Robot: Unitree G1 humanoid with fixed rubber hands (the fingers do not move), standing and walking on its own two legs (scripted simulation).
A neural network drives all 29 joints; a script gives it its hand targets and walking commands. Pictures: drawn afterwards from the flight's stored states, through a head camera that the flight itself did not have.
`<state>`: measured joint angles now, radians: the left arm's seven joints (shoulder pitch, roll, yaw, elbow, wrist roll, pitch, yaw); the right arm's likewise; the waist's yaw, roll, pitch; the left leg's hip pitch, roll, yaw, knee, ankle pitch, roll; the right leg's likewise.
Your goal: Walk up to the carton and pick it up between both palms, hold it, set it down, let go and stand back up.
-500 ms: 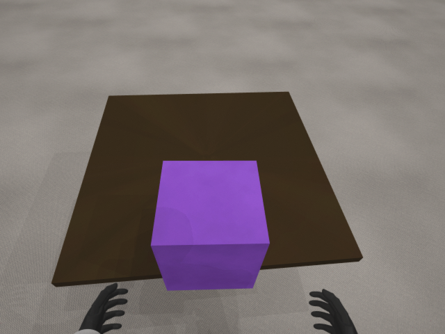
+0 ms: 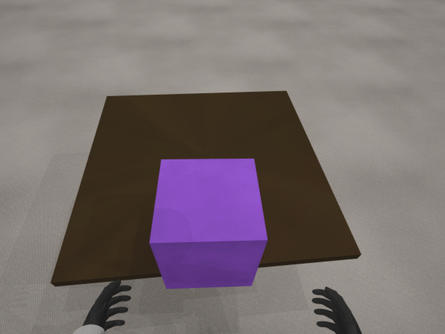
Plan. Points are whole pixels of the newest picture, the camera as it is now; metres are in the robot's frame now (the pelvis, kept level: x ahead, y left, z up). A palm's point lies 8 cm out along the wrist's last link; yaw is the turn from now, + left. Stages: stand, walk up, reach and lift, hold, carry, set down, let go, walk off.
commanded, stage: let go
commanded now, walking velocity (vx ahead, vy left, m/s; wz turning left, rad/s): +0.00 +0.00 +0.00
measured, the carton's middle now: (208, 226) +0.37 +0.04 -0.10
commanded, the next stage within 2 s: stand in 0.14 s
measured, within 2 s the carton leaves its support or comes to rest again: neither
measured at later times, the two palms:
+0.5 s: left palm out of the picture +0.06 +0.26 -0.11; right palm out of the picture +0.06 -0.24 -0.11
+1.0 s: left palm out of the picture -0.04 +0.28 -0.13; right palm out of the picture -0.03 -0.22 -0.13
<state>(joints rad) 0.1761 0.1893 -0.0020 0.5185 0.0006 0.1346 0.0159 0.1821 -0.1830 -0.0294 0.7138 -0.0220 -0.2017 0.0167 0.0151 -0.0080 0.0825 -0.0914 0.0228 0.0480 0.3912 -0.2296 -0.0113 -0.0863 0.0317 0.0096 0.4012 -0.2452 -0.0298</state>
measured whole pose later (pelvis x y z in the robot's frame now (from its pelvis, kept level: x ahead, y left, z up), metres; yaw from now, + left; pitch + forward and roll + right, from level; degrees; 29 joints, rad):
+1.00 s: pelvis -0.06 +0.02 -0.01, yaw +0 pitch -3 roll +0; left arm 0.39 0.25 -0.02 0.85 0.01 -0.01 0.01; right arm 0.37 -0.24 0.02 0.86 -0.01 0.00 -0.01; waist 0.00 0.01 0.02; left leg -0.25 -0.01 0.04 0.48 -0.19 0.03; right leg -0.24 0.00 0.02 0.48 -0.20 0.01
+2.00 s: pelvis -0.03 +0.02 +0.00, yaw +0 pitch -2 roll +0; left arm 0.35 0.20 -0.02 0.98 0.00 -0.01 0.04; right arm 0.35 -0.19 0.01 0.98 0.00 0.00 -0.04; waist 0.00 0.00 0.01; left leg -0.20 0.00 0.04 0.45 -0.21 0.02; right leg -0.19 0.01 0.04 0.45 -0.23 0.00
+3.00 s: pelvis -0.01 +0.02 +0.00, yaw +0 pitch -1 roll +0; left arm 0.33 0.18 -0.01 1.05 0.00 -0.01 0.05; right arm 0.33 -0.17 0.00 1.05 0.00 0.00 -0.05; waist 0.00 0.00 0.03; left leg -0.17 -0.01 0.03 0.42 -0.22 0.02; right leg -0.17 0.01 0.04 0.43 -0.23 0.01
